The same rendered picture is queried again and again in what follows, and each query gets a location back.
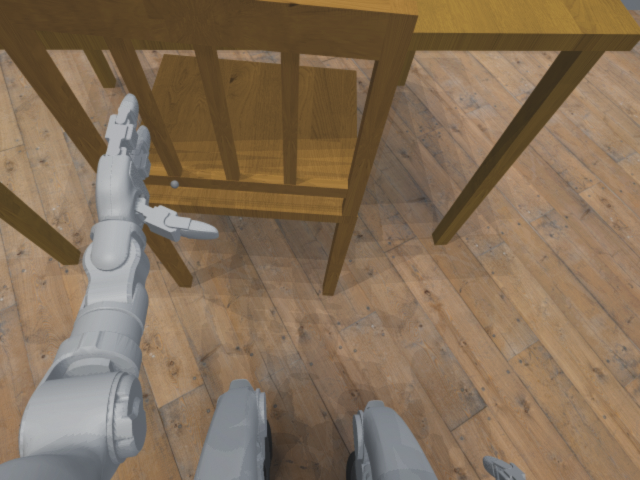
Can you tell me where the right robot shin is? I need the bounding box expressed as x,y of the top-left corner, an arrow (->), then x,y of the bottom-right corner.
355,400 -> 385,480

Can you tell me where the robot left hand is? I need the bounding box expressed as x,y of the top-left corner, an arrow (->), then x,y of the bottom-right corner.
95,93 -> 219,242

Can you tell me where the robot right hand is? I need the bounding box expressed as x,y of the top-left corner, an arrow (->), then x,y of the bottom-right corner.
483,456 -> 526,480

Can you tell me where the table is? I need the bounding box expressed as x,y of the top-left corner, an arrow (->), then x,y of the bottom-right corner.
0,0 -> 640,265

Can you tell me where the robot left thigh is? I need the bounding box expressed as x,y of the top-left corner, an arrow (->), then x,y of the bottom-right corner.
194,387 -> 267,480

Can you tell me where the robot left upper arm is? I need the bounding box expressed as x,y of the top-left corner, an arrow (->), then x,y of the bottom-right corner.
0,371 -> 147,480

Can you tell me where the left robot forearm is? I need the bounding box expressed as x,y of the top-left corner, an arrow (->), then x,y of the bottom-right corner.
18,219 -> 150,458

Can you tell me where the chair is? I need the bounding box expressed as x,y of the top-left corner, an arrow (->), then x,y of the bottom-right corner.
0,0 -> 419,296

